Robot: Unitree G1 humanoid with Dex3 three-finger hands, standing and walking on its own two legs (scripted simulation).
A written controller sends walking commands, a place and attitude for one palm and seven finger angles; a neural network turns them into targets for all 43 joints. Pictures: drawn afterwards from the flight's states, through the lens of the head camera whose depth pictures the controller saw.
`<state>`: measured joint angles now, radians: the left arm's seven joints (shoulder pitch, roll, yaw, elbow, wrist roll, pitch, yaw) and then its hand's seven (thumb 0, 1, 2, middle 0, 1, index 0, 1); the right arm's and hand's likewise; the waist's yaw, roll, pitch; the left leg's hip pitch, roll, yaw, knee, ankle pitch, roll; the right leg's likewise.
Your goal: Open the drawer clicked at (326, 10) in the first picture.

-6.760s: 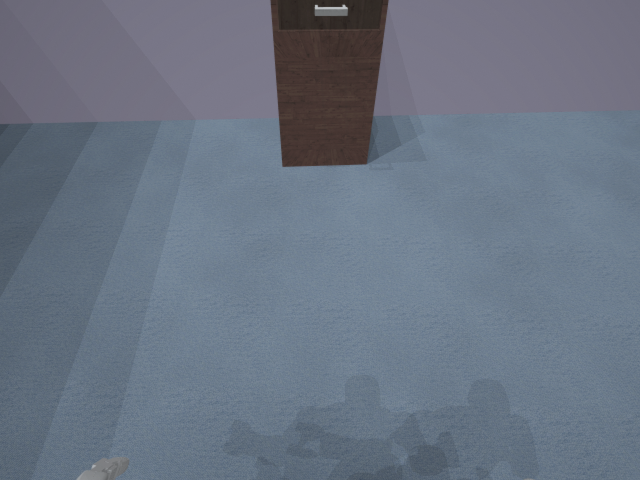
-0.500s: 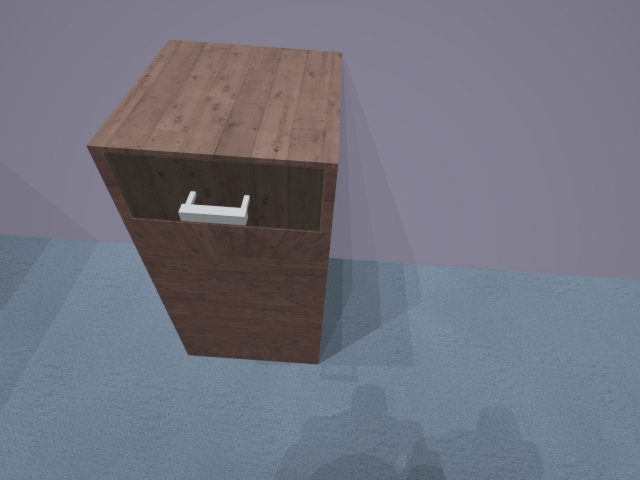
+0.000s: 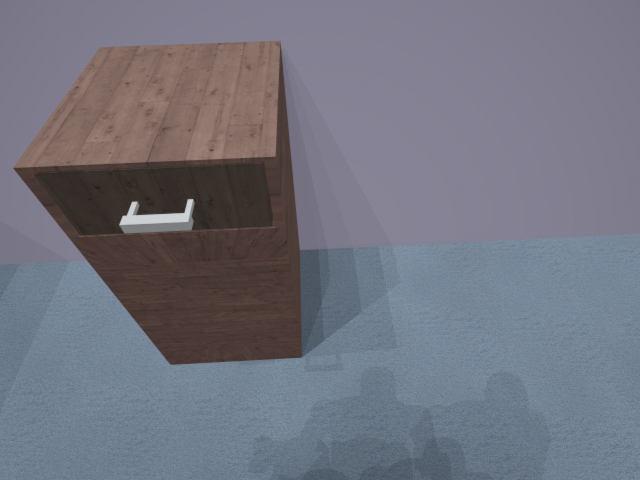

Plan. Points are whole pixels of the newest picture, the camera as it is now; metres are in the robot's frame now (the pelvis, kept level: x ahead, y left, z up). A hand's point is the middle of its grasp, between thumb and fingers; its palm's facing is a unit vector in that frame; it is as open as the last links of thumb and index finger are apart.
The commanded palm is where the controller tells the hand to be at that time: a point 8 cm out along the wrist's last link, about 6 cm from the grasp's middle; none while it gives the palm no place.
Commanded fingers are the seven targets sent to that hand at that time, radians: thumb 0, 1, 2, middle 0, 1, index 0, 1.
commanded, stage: come to a stop and stand still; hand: left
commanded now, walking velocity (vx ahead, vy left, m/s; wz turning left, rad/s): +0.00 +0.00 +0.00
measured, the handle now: (159, 214) +0.54 +0.32 -0.03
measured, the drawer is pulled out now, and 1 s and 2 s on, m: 0.00 0.00 0.00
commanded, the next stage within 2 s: look again from close up in 0.54 s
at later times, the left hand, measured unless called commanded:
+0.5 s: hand out of the picture +0.00 +0.13 -0.16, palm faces +0.06 -0.98 -0.21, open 7.2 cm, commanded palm none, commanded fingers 0.00 0.90 0.90 -0.20 -0.30 -0.20 -0.30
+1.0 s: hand out of the picture +0.03 +0.19 -0.16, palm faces +0.07 -0.96 -0.25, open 7.4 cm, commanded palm none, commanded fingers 0.00 0.90 0.90 -0.20 -0.30 -0.20 -0.30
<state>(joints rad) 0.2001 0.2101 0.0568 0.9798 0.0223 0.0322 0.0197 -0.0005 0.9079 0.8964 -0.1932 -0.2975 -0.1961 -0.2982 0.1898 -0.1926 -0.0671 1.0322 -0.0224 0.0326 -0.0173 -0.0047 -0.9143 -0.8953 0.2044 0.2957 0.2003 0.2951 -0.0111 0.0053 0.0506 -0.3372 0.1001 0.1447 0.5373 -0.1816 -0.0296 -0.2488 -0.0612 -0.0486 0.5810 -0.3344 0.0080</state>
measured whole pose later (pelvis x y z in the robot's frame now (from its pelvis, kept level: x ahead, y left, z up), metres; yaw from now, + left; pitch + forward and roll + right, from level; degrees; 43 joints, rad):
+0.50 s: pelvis -0.02 -0.05 +0.01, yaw +1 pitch -1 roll +0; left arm 0.23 0.16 0.02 1.12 0.00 0.01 0.03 -0.01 0.94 0.90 -0.20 -0.30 -0.20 -0.30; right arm 0.30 -0.12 -0.01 1.15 -0.02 0.01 -0.03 0.00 -0.91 -0.90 0.20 0.30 0.20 0.29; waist 0.00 0.02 0.03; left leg -0.14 0.06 0.02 0.40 -0.25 -0.05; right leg -0.19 0.04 -0.10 0.41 -0.21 -0.07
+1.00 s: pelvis -0.02 -0.02 +0.01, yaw +2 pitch -2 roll +0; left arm 0.24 0.23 0.02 1.02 0.01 0.00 0.02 0.00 0.90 0.90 -0.20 -0.30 -0.20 -0.30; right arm 0.25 -0.25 -0.01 1.02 -0.03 -0.02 -0.03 0.00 -0.91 -0.90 0.20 0.30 0.20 0.29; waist 0.00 0.00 -0.01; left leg -0.17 0.01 0.01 0.52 -0.31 0.00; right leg -0.21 -0.01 -0.10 0.49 -0.25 -0.03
